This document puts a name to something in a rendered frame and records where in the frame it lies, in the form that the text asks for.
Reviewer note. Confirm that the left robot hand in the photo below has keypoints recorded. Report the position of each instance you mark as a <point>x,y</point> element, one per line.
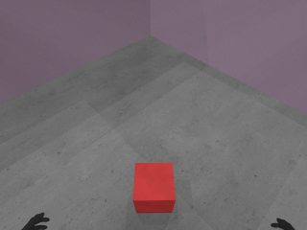
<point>38,218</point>

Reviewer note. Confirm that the right robot hand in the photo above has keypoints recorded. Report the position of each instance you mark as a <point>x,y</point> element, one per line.
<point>283,224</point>

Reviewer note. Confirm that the carton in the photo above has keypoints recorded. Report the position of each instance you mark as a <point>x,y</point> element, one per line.
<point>154,188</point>

